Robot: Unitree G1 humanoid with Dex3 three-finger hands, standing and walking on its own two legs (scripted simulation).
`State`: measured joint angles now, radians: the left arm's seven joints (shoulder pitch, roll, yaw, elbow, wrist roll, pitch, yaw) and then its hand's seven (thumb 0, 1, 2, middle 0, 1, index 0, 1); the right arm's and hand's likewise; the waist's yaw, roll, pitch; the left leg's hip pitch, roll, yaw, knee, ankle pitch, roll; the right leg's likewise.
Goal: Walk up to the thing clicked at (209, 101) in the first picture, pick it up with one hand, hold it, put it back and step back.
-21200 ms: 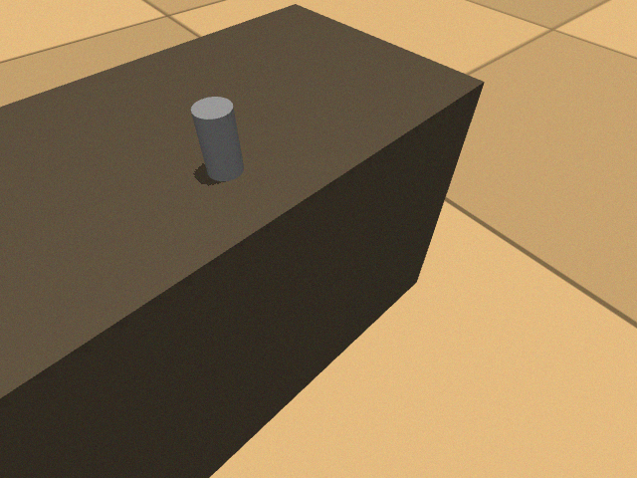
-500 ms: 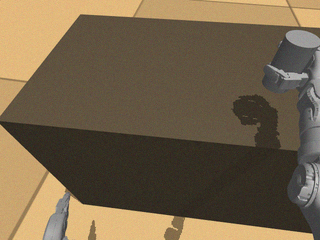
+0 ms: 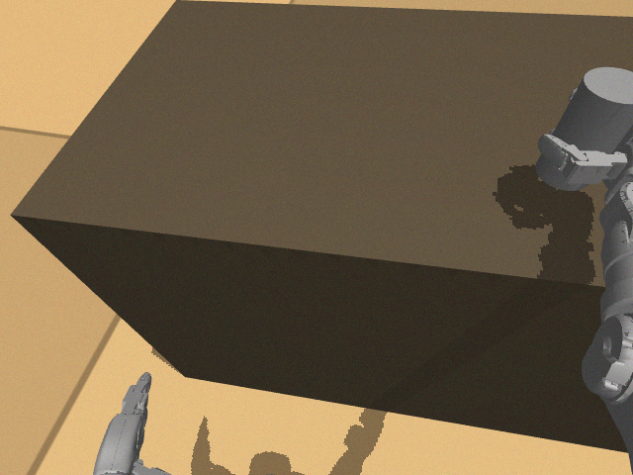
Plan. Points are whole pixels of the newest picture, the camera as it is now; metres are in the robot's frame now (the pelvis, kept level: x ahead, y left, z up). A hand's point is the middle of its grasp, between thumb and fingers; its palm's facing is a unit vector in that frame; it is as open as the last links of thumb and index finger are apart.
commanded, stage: lower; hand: right
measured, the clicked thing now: (587, 133) +0.49 -0.25 +0.16
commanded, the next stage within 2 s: loosen in 0.92 s
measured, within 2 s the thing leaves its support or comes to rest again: rests again in 0.76 s
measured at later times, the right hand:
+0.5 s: hand (571, 149) +0.50 -0.25 +0.12, palm faces +0.27 +0.96 +0.01, open 9.2 cm
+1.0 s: hand (565, 159) +0.51 -0.26 +0.10, palm faces +0.26 +0.96 +0.02, open 9.2 cm
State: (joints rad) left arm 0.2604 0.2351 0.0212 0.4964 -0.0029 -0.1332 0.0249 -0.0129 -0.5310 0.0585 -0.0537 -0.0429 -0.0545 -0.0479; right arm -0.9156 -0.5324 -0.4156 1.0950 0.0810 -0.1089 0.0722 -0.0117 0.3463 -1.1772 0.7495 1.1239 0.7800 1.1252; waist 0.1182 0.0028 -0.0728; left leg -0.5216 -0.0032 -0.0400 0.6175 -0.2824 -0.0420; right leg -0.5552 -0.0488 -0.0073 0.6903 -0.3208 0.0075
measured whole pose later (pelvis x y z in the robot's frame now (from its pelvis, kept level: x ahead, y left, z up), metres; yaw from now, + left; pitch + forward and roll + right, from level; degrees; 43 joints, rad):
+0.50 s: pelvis +0.00 +0.00 -0.01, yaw +0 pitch +14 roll +2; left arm 0.28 0.24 0.02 0.41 0.01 -0.12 0.02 -0.01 -0.53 0.06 -0.05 -0.04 -0.06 -0.05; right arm -0.92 -0.57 -0.45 1.15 0.07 -0.19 0.08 -0.01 0.34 -1.18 0.74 1.13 0.77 1.13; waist 0.15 0.00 -0.09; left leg -0.64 -0.01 -0.03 0.72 -0.33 -0.04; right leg -0.68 -0.06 0.00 0.80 -0.37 0.01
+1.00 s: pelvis +0.01 +0.00 -0.02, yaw +0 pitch +17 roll +2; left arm 0.30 0.25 0.02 0.35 0.01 -0.09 0.01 -0.01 -0.54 0.06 -0.05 -0.04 -0.05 -0.05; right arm -0.90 -0.57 -0.47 1.13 0.07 -0.23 0.11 -0.01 0.35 -1.17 0.75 1.12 0.78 1.12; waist 0.16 0.00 -0.11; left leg -0.71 -0.01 -0.02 0.80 -0.38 -0.04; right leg -0.75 -0.05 0.02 0.87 -0.41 0.01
